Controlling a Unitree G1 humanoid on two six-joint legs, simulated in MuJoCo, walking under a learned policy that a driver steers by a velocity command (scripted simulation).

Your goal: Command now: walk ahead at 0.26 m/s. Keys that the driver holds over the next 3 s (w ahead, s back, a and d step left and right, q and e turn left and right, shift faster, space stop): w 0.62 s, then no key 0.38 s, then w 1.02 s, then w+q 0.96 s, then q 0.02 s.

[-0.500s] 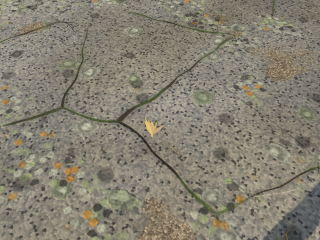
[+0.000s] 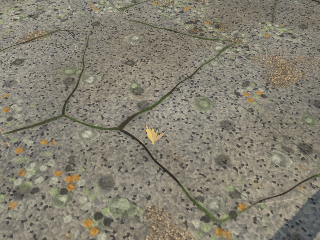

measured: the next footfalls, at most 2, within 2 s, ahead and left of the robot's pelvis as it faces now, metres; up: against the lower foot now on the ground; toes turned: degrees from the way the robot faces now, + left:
left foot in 0.54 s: +0.41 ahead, +0.12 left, +0.00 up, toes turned +2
right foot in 0.98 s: +0.58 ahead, -0.09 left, +0.00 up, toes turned +1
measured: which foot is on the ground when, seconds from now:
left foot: down 0.00-0.10, up 0.12-0.52, down 0.54-1.00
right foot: down 0.00-0.56, up 0.58-0.96, down 0.98-1.00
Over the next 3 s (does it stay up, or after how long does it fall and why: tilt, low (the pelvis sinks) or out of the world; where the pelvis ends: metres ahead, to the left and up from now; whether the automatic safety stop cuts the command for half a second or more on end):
stays up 1.42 0.15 0.00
